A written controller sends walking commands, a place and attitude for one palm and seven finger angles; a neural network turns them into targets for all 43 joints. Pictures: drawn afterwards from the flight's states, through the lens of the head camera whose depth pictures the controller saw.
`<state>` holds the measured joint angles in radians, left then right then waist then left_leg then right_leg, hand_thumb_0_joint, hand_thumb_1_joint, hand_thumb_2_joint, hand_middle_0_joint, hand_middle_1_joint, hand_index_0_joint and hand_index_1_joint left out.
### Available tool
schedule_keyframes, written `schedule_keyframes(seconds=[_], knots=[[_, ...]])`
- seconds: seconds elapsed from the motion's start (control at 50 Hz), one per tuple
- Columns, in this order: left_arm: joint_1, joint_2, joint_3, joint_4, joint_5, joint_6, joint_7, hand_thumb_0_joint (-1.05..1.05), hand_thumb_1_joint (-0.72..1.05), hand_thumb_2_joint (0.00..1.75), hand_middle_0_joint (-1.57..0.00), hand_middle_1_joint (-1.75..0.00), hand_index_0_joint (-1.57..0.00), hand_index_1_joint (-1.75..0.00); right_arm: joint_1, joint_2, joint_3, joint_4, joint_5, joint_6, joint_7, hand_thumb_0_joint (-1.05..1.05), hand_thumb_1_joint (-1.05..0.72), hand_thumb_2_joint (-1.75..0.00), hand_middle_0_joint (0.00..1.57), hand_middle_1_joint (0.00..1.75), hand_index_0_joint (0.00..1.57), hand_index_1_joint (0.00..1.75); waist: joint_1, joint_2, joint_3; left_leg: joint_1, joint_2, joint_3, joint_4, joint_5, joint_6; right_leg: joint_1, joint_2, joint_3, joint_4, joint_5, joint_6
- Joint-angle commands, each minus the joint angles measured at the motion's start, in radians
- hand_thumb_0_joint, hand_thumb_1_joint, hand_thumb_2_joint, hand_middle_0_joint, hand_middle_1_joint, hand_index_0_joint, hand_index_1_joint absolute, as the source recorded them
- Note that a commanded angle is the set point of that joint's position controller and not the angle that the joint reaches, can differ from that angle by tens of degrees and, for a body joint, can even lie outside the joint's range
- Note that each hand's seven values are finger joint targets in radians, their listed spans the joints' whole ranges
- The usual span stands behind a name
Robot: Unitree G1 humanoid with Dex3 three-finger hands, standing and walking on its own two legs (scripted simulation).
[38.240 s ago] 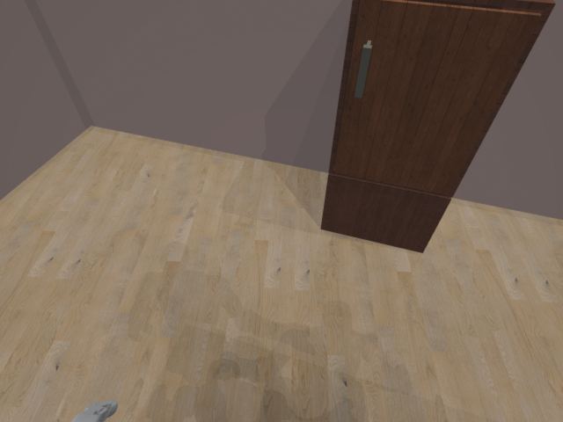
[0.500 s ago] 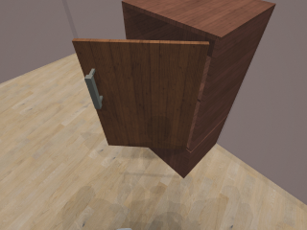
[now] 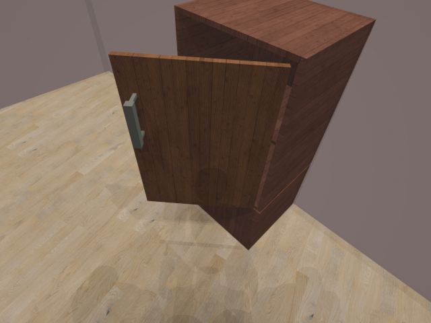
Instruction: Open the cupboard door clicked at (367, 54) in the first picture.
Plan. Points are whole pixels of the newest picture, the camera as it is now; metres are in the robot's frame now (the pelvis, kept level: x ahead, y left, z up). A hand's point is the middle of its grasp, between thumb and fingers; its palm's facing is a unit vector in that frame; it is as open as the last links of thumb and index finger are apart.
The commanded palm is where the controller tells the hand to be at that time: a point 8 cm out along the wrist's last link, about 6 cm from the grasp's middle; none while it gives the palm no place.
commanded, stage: come to a stop and stand still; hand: left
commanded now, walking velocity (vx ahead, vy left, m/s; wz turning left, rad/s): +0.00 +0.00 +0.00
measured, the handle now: (136, 121) +0.59 +0.26 +0.03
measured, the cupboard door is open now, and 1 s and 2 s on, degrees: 41 41 41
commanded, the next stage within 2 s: look again from close up in 0.06 s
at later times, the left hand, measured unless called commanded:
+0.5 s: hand out of the picture +0.03 +0.22 -0.18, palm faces +0.04 -0.98 -0.21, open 7.4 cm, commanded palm none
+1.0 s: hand out of the picture -0.06 +0.23 -0.18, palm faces +0.04 -0.99 -0.16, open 7.4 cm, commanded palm none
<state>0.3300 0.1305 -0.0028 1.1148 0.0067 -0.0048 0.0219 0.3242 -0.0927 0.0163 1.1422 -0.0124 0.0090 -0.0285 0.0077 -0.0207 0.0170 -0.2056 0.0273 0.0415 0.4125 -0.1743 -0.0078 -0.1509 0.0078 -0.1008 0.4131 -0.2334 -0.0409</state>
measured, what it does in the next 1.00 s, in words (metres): shifts its weight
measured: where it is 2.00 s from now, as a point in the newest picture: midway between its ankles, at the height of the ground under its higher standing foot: outside the picture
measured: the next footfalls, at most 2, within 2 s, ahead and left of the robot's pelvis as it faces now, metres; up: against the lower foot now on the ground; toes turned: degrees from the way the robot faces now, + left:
right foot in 1.72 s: +0.17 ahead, -0.08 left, +0.00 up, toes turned -6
left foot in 2.00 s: +0.08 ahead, +0.18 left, +0.00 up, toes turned +3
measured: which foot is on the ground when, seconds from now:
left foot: down 0.00-1.00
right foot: down 0.00-1.00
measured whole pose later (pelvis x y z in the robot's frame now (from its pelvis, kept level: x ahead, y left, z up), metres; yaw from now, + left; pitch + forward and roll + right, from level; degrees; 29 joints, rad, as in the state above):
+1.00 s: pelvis -0.02 +0.06 +0.00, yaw +0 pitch -2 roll -1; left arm 0.42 0.14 0.01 1.07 0.04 0.01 0.02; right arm 0.32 -0.16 -0.02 1.09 -0.02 0.02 -0.01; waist 0.01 0.00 -0.01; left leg -0.24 -0.05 0.08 0.46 -0.23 0.09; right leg -0.19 -0.06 -0.05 0.47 -0.32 0.01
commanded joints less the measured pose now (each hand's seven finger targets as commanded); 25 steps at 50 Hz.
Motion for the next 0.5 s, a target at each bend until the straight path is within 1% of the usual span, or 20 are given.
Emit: schedule_keyframes(seconds=[0.0, 0.04, 0.06, 0.12, 0.14, 0.16, 0.18, 0.2, 0.22, 0.24, 0.26, 0.28, 0.3, 0.32, 0.34, 0.36, 0.38, 0.42, 0.44, 0.48], knots=[[0.071, 0.067, 0.019, -0.017, 0.002, -0.011, 0.010, 0.00, 0.90, 0.90, -0.20, -0.30, -0.20, -0.30, 0.063, -0.082, -0.017, -0.024, -0.003, -0.014, -0.007, 0.00, -0.90, -0.90, 0.20, 0.30, 0.20, 0.30, 0.001, 0.008, 0.109, -0.055, 0.052, -0.068, -0.086, -0.081, 0.022, -0.089, -0.120, 0.134, -0.141, -0.112, 0.001], [0.079, 0.062, 0.019, -0.015, 0.004, -0.010, 0.011, 0.00, 0.90, 0.90, -0.20, -0.30, -0.20, -0.30, 0.073, -0.079, -0.018, -0.024, -0.002, -0.014, -0.008, 0.00, -0.90, -0.90, 0.20, 0.30, 0.20, 0.30, 0.001, 0.013, 0.109, -0.066, 0.056, -0.072, -0.092, -0.098, 0.024, -0.083, -0.114, 0.133, -0.137, -0.107, 0.002], [0.085, 0.059, 0.019, -0.014, 0.003, -0.011, 0.011, 0.00, 0.90, 0.90, -0.20, -0.30, -0.20, -0.30, 0.075, -0.076, -0.017, -0.023, -0.003, -0.017, -0.008, 0.00, -0.90, -0.90, 0.20, 0.30, 0.20, 0.30, 0.003, 0.024, 0.101, -0.068, 0.055, -0.074, -0.092, -0.083, 0.024, -0.075, -0.116, 0.128, -0.126, -0.083, 0.002], [0.102, 0.049, 0.017, -0.008, 0.003, -0.014, 0.011, 0.00, 0.90, 0.90, -0.20, -0.30, -0.20, -0.30, 0.081, -0.072, -0.017, -0.023, -0.001, -0.021, -0.010, 0.00, -0.90, -0.90, 0.20, 0.30, 0.20, 0.30, 0.004, 0.011, 0.087, -0.061, 0.056, -0.077, -0.090, -0.071, 0.026, -0.071, -0.117, 0.126, -0.118, -0.066, 0.002], [0.041, 0.269, 0.003, -0.109, 0.026, -0.037, 0.016, 0.00, 0.90, 0.90, -0.20, -0.30, -0.20, -0.30, -0.033, -0.245, -0.040, -0.146, -0.014, -0.026, 0.010, 0.00, -0.90, -0.90, 0.20, 0.30, 0.20, 0.30, -0.034, 0.053, 0.218, -0.095, 0.010, -0.105, -0.003, 0.036, 0.021, -0.178, -0.097, 0.129, -0.085, 0.033, -0.011], [0.049, 0.173, 0.029, -0.109, 0.016, -0.041, 0.024, 0.00, 0.90, 0.90, -0.20, -0.30, -0.20, -0.30, -0.020, -0.184, -0.056, -0.155, -0.012, -0.044, 0.001, 0.00, -0.90, -0.90, 0.20, 0.30, 0.20, 0.30, -0.010, 0.061, 0.062, -0.073, 0.050, -0.087, 0.059, -0.060, 0.029, -0.146, -0.152, 0.167, -0.062, -0.110, -0.017], [0.057, 0.142, 0.030, -0.098, 0.020, -0.043, 0.028, 0.00, 0.90, 0.90, -0.20, -0.30, -0.20, -0.30, 0.007, -0.149, -0.057, -0.133, -0.012, -0.047, -0.006, 0.00, -0.90, -0.90, 0.20, 0.30, 0.20, 0.30, -0.025, 0.075, -0.011, -0.056, 0.040, -0.087, 0.083, -0.035, 0.032, -0.114, -0.166, 0.190, -0.068, -0.074, -0.031], [0.060, 0.138, 0.024, -0.108, 0.015, -0.041, 0.027, 0.00, 0.90, 0.90, -0.20, -0.30, -0.20, -0.30, 0.051, -0.131, -0.051, -0.127, -0.009, -0.044, -0.008, 0.00, -0.90, -0.90, 0.20, 0.30, 0.20, 0.30, -0.036, 0.069, -0.068, -0.038, 0.030, -0.083, 0.107, -0.031, 0.031, -0.091, -0.178, 0.189, -0.070, -0.070, -0.038], [0.057, 0.133, 0.030, -0.120, 0.016, -0.036, 0.026, 0.00, 0.90, 0.90, -0.20, -0.30, -0.20, -0.30, 0.075, -0.117, -0.053, -0.130, -0.008, -0.039, -0.008, 0.00, -0.90, -0.90, 0.20, 0.30, 0.20, 0.30, -0.041, 0.022, -0.077, -0.049, 0.024, -0.074, 0.116, -0.050, 0.030, -0.098, -0.178, 0.195, -0.072, -0.100, -0.041], [0.058, 0.118, 0.025, -0.126, 0.014, -0.031, 0.027, 0.00, 0.90, 0.90, -0.20, -0.30, -0.20, -0.30, 0.078, -0.101, -0.044, -0.137, -0.012, -0.033, -0.004, 0.00, -0.90, -0.90, 0.20, 0.30, 0.20, 0.30, -0.039, -0.031, -0.069, -0.057, 0.024, -0.059, 0.120, -0.056, 0.036, -0.097, -0.176, 0.188, -0.074, -0.104, -0.041], [0.046, 0.118, 0.028, -0.127, 0.014, -0.026, 0.027, 0.00, 0.90, 0.90, -0.20, -0.30, -0.20, -0.30, 0.072, -0.105, -0.047, -0.138, -0.011, -0.031, -0.003, 0.00, -0.90, -0.90, 0.20, 0.30, 0.20, 0.30, -0.040, -0.057, -0.017, -0.075, 0.024, -0.062, 0.118, -0.062, 0.038, -0.132, -0.171, 0.177, -0.073, -0.138, -0.038], [0.040, 0.119, 0.033, -0.133, 0.014, -0.024, 0.026, 0.00, 0.90, 0.90, -0.20, -0.30, -0.20, -0.30, 0.067, -0.116, -0.051, -0.143, -0.010, -0.031, -0.002, 0.00, -0.90, -0.90, 0.20, 0.30, 0.20, 0.30, -0.038, -0.054, 0.022, -0.093, 0.029, -0.069, 0.099, -0.052, 0.040, -0.150, -0.160, 0.170, -0.063, -0.136, -0.036], [0.038, 0.122, 0.034, -0.139, 0.014, -0.024, 0.027, 0.00, 0.90, 0.90, -0.20, -0.30, -0.20, -0.30, 0.057, -0.131, -0.051, -0.147, -0.008, -0.035, -0.002, 0.00, -0.90, -0.90, 0.20, 0.30, 0.20, 0.30, -0.032, -0.024, 0.052, -0.101, 0.042, -0.083, 0.067, -0.026, 0.046, -0.152, -0.142, 0.153, -0.039, -0.098, -0.033], [0.045, 0.123, 0.034, -0.141, 0.014, -0.023, 0.026, 0.00, 0.90, 0.90, -0.20, -0.30, -0.20, -0.30, 0.048, -0.146, -0.053, -0.151, -0.006, -0.038, -0.002, 0.00, -0.90, -0.90, 0.20, 0.30, 0.20, 0.30, -0.023, 0.006, 0.068, -0.113, 0.055, -0.104, 0.039, -0.013, 0.052, -0.143, -0.123, 0.135, -0.013, -0.063, -0.024], [0.063, 0.106, 0.028, -0.137, 0.015, -0.019, 0.026, 0.00, 0.90, 0.90, -0.20, -0.30, -0.20, -0.30, 0.044, -0.133, -0.045, -0.149, -0.008, -0.038, 0.000, 0.00, -0.90, -0.90, 0.20, 0.30, 0.20, 0.30, -0.012, 0.040, 0.072, -0.124, 0.066, -0.112, 0.024, 0.000, 0.056, -0.119, -0.111, 0.117, 0.001, -0.026, -0.014], [0.074, 0.109, 0.027, -0.132, 0.014, -0.018, 0.026, 0.00, 0.90, 0.90, -0.20, -0.30, -0.20, -0.30, 0.038, -0.141, -0.044, -0.151, -0.006, -0.040, 0.000, 0.00, -0.90, -0.90, 0.20, 0.30, 0.20, 0.30, -0.007, 0.052, 0.070, -0.130, 0.071, -0.118, 0.010, 0.023, 0.059, -0.096, -0.106, 0.109, 0.014, 0.016, -0.008], [0.079, 0.112, 0.028, -0.132, 0.013, -0.019, 0.026, 0.00, 0.90, 0.90, -0.20, -0.30, -0.20, -0.30, 0.030, -0.152, -0.045, -0.153, -0.005, -0.041, -0.001, 0.00, -0.90, -0.90, 0.20, 0.30, 0.20, 0.30, -0.002, 0.047, 0.070, -0.134, 0.074, -0.125, 0.003, 0.044, 0.062, -0.078, -0.103, 0.107, 0.020, 0.045, -0.003], [0.073, 0.123, 0.028, -0.134, 0.011, -0.018, 0.026, 0.00, 0.90, 0.90, -0.20, -0.30, -0.20, -0.30, 0.014, -0.172, -0.047, -0.155, -0.004, -0.043, -0.002, 0.00, -0.90, -0.90, 0.20, 0.30, 0.20, 0.30, 0.001, 0.047, 0.069, -0.122, 0.077, -0.125, -0.007, 0.065, 0.063, -0.064, -0.102, 0.102, 0.023, 0.068, 0.003], [0.070, 0.121, 0.025, -0.136, 0.012, -0.015, 0.026, 0.00, 0.90, 0.90, -0.20, -0.30, -0.20, -0.30, 0.013, -0.171, -0.044, -0.155, -0.005, -0.043, 0.000, 0.00, -0.90, -0.90, 0.20, 0.30, 0.20, 0.30, 0.004, 0.053, 0.070, -0.120, 0.081, -0.125, -0.019, 0.062, 0.064, -0.056, -0.101, 0.103, 0.017, 0.064, 0.006], [0.060, 0.131, 0.027, -0.140, 0.012, -0.013, 0.025, 0.00, 0.90, 0.90, -0.20, -0.30, -0.20, -0.30, -0.002, -0.184, -0.046, -0.156, -0.004, -0.042, 0.001, 0.00, -0.90, -0.90, 0.20, 0.30, 0.20, 0.30, 0.002, 0.052, 0.063, -0.118, 0.081, -0.132, -0.040, 0.033, 0.064, -0.047, -0.103, 0.102, 0.014, 0.058, 0.013]])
